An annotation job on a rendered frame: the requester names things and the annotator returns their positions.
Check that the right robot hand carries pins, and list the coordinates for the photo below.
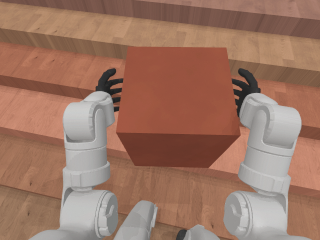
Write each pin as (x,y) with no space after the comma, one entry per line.
(250,88)

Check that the right robot foot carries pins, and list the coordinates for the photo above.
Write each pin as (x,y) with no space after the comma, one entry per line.
(181,234)

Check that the carton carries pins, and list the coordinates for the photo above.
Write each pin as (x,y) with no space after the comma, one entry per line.
(177,106)

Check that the robot right shin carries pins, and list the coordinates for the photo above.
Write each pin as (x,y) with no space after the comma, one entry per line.
(197,226)

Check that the left robot upper arm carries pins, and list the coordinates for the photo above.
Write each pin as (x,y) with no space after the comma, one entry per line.
(86,215)

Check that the right robot forearm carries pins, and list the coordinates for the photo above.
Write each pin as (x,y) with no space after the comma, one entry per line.
(274,130)

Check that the left robot forearm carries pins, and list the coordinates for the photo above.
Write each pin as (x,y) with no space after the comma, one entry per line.
(85,138)

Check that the right robot upper arm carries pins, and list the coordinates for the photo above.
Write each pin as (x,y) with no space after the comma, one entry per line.
(255,216)

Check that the left robot hand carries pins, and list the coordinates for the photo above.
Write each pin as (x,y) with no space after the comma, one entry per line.
(104,86)

